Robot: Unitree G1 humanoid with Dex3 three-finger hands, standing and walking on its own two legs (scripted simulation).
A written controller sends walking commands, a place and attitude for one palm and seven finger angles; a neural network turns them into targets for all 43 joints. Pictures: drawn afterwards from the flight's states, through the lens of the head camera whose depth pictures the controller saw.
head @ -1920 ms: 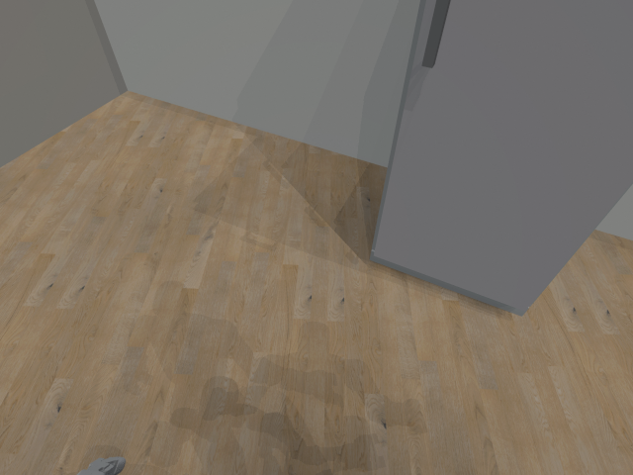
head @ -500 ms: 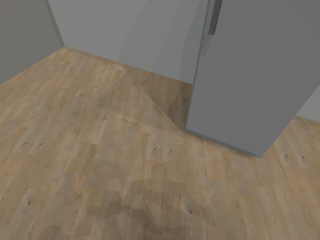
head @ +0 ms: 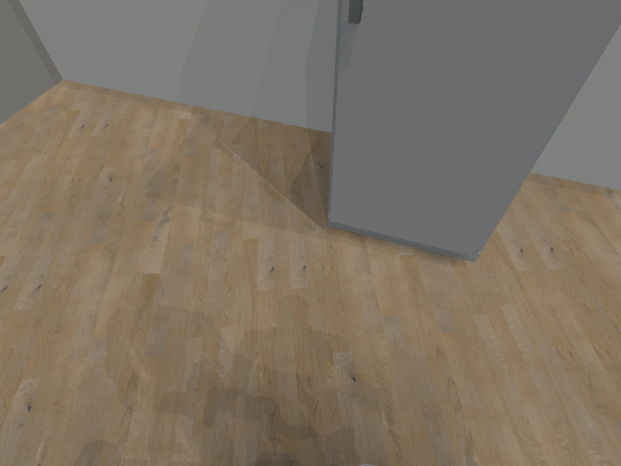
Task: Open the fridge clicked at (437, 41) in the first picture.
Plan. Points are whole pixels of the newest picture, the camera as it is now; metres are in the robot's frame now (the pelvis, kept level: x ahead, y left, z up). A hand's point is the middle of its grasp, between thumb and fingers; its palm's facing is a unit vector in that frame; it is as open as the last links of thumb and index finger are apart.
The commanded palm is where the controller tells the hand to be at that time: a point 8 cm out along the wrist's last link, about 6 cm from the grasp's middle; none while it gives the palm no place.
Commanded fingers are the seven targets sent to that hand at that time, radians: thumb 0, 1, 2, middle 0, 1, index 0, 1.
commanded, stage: turn to face it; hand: left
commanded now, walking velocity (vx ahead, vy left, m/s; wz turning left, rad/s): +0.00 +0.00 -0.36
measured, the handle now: out of the picture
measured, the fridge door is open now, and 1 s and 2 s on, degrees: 0 0 0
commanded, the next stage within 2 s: take the last steps up to it in 0.40 s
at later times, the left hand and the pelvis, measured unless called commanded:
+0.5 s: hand out of the picture +0.06 +0.23 -0.16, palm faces -0.09 -0.97 -0.23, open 7.4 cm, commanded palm none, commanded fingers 0.00 0.90 0.90 -0.20 -0.30 -0.20 -0.30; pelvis -0.03 +0.03 +0.01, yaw -8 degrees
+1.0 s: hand out of the picture +0.05 +0.16 -0.15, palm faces -0.17 -0.97 -0.19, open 7.3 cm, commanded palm none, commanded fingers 0.00 0.90 0.90 -0.20 -0.30 -0.20 -0.30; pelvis +0.03 -0.02 +0.02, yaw -12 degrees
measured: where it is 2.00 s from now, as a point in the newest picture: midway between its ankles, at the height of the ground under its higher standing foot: (344, 385)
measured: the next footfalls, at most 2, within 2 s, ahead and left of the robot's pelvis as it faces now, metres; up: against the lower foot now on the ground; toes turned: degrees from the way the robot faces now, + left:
left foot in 0.40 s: +0.00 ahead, +0.15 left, +0.00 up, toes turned -7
right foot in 0.76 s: -0.01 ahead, -0.11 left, +0.00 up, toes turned -17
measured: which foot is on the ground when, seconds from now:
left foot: down 0.00-0.02, up 0.04-0.38, down 0.40-0.76, up 0.78-1.00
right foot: down 0.00-0.40, up 0.42-0.74, down 0.76-1.00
